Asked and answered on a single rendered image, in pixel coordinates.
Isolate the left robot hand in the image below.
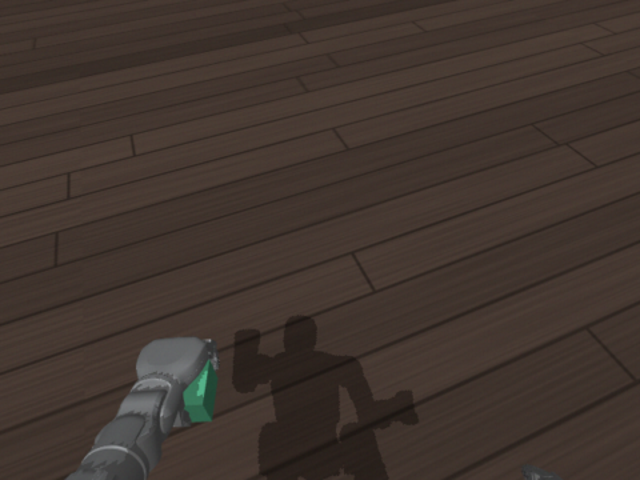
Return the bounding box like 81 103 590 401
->
136 337 219 427

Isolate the left robot arm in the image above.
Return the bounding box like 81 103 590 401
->
64 374 183 480

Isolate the right robot hand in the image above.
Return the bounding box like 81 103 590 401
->
522 464 563 480

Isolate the small box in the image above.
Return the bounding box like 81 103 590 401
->
183 360 218 422

